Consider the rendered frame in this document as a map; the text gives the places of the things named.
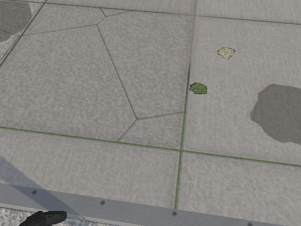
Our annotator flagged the left robot hand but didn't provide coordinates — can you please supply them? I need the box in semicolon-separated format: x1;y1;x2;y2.
19;211;67;226

